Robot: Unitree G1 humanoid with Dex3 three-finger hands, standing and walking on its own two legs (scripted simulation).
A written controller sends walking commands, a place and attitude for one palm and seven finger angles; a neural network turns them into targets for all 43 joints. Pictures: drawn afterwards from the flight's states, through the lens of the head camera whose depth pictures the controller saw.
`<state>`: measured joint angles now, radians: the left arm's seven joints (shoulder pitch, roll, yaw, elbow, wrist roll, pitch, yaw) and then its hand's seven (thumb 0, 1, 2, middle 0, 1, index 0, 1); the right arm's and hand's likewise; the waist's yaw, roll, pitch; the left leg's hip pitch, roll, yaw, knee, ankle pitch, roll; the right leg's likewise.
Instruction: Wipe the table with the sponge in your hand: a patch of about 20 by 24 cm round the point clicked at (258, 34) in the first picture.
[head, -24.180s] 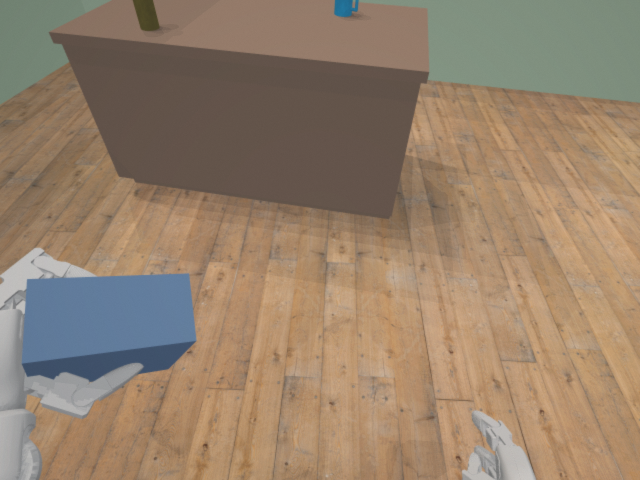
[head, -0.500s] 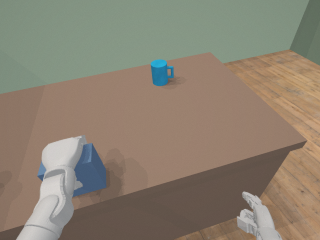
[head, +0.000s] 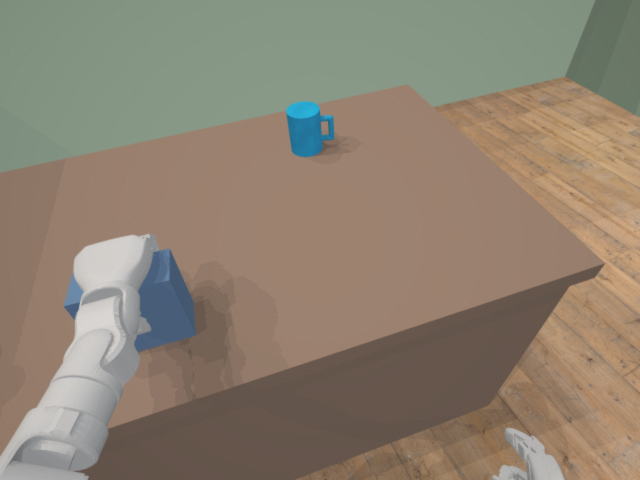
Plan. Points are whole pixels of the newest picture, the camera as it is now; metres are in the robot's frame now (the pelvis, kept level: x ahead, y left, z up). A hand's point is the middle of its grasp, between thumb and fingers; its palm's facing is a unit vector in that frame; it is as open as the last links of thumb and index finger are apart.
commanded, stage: wipe forward along the first lane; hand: left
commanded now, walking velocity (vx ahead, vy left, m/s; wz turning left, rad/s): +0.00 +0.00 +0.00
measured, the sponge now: (143, 313) +0.32 +0.30 +0.01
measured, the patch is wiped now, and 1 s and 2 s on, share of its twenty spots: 0.05 0.30 0.40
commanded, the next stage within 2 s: slide across to the middle lane in 0.94 s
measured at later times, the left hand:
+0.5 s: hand (132, 261) +0.38 +0.32 +0.06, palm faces -0.09 -0.01 -1.00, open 10.3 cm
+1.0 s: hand (128, 236) +0.42 +0.36 +0.06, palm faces -0.12 +0.01 -0.99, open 10.3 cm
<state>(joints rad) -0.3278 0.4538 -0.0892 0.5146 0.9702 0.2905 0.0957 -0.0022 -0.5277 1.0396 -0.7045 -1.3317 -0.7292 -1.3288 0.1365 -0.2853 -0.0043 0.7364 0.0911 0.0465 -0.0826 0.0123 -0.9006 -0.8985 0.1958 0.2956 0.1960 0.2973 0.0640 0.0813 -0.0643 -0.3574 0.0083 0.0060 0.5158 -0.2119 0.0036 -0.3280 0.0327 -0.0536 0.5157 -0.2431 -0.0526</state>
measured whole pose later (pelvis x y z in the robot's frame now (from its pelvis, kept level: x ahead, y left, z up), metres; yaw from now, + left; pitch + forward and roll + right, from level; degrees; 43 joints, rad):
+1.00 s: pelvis +0.01 +0.03 +0.00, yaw -1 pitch +11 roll -1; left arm -0.71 0.58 -0.01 0.99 1.03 0.15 0.13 0.00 -0.54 1.04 -0.71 -1.33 -0.74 -1.33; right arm 0.24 -0.28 -0.01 0.75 0.09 0.08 -0.06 0.01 -0.90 -0.90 0.20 0.30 0.20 0.30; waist -0.02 0.04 -0.10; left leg -0.52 0.00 0.02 0.58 -0.24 0.04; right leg -0.47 0.02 -0.04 0.52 -0.24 -0.02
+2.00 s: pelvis +0.04 +0.02 +0.00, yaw -1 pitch +9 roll -1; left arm -0.67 0.41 -0.15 0.86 0.99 0.34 0.17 0.00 -0.52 1.05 -0.70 -1.33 -0.72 -1.33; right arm 0.18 -0.27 -0.02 0.75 0.08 0.13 -0.04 0.01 -0.90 -0.90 0.20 0.30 0.20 0.30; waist -0.01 0.05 -0.11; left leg -0.42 0.00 0.02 0.53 -0.26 0.03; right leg -0.37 0.02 -0.04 0.47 -0.26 -0.02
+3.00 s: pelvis +0.03 +0.02 +0.00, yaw +0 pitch +3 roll +0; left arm -0.31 0.29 -0.32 0.36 0.98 0.58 0.16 0.00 -0.50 1.04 -0.67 -1.35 -0.70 -1.35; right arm 0.04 -0.26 0.02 0.68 0.10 0.17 -0.01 0.01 -0.90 -0.90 0.19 0.30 0.19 0.30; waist 0.07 0.08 -0.10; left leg -0.29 -0.01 0.02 0.50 -0.26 0.02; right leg -0.26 0.01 -0.03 0.49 -0.28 -0.03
